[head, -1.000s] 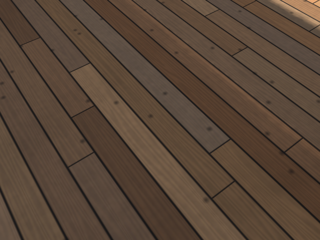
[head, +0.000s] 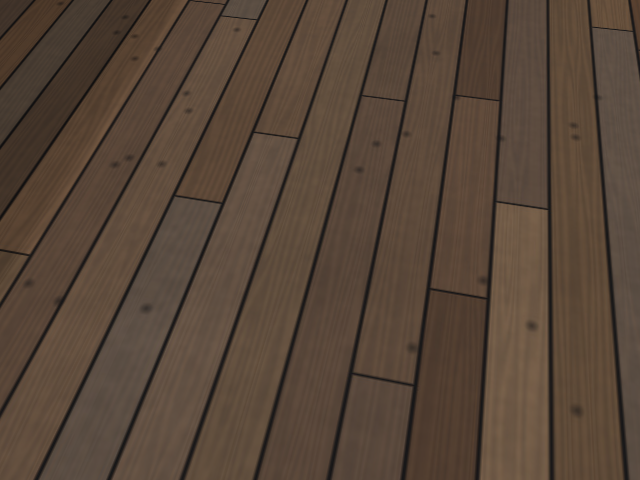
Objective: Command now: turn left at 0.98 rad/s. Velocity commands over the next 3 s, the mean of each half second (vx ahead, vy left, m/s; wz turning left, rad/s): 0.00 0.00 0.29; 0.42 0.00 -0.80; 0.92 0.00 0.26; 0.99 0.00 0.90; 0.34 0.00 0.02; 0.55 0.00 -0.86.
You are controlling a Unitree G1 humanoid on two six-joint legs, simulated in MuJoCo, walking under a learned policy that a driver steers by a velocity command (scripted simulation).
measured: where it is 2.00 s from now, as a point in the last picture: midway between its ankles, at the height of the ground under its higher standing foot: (441, 248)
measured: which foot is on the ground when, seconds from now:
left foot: up 0.00-0.12, down 0.14-0.72, up 0.74-1.00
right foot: down 0.00-0.14, up 0.16-0.70, down 0.72-1.00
